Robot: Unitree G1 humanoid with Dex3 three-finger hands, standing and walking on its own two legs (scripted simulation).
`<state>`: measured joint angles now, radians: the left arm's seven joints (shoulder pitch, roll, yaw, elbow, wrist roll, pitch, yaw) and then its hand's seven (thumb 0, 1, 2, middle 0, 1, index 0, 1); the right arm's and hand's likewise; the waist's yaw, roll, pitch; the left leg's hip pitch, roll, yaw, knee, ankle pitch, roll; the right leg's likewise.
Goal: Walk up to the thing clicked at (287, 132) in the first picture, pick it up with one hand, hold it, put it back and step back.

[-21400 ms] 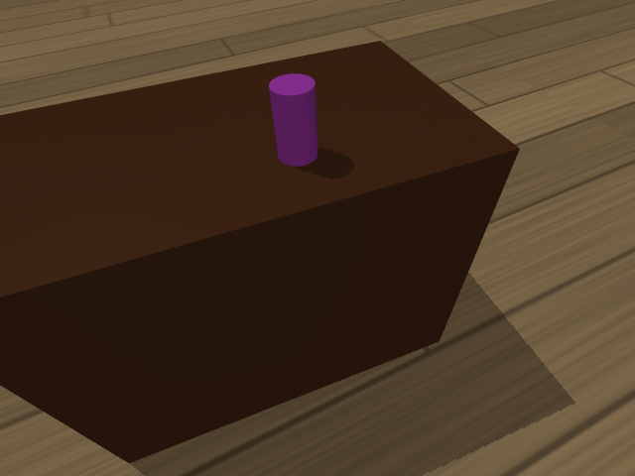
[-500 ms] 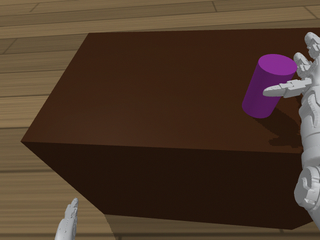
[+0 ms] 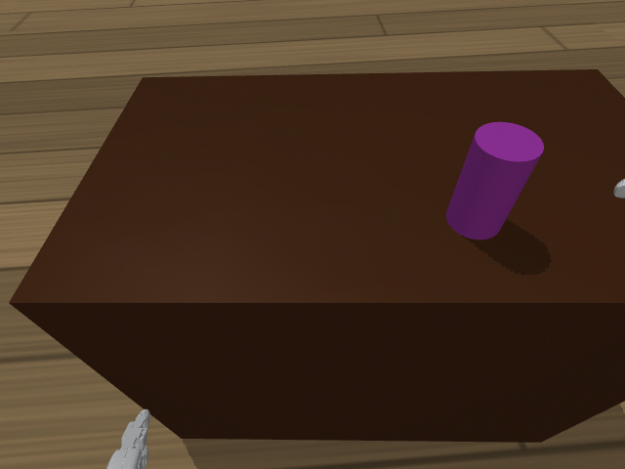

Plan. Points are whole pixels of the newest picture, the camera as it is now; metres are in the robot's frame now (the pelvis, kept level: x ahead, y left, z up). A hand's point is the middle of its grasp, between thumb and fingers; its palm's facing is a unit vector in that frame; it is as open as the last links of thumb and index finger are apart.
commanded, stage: sink last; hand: right
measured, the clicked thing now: (489, 184) +0.46 -0.22 +0.11
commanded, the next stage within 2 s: home in 1.04 s
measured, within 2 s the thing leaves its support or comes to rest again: neither
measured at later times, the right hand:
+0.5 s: hand out of the picture +0.23 -0.27 +0.21, palm faces +0.47 +0.79 -0.40, open 17.4 cm
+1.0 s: hand out of the picture +0.15 -0.24 +0.22, palm faces +0.48 +0.74 -0.46, open 17.5 cm
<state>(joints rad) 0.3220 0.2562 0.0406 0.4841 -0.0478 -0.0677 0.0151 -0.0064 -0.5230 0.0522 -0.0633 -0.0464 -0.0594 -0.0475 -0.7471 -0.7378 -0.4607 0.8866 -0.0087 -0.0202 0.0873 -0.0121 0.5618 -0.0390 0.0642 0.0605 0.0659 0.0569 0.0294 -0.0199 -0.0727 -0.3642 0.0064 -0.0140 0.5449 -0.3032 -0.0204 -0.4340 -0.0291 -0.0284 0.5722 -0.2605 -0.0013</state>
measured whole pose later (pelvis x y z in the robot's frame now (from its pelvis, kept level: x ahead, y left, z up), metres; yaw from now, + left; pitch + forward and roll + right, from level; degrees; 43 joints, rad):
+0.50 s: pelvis +0.00 +0.01 +0.01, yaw -2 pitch +0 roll +0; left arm 0.33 0.25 0.14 0.48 -0.05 -0.03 0.05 -0.01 -0.52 0.06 -0.06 -0.05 -0.06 -0.05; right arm 0.19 -0.42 -0.42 -0.26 0.08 -0.15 -0.01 -0.01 0.54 -0.05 0.06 0.06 0.06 0.06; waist -0.06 -0.05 -0.03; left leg -0.19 0.02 0.01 0.49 -0.31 -0.02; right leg -0.26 -0.01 -0.01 0.51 -0.25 0.00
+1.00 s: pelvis -0.03 +0.02 +0.01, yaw -3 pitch -4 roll +0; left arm 0.28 0.22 0.17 0.59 -0.02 -0.11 0.05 -0.01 -0.52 0.05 -0.06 -0.05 -0.06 -0.05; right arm 0.40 -0.38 -0.46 -0.38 0.07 -0.36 -0.01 -0.01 0.56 -0.05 0.06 0.07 0.06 0.06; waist -0.07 -0.06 0.05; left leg -0.13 0.01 0.03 0.48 -0.27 0.01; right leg -0.19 -0.02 0.02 0.43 -0.17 0.02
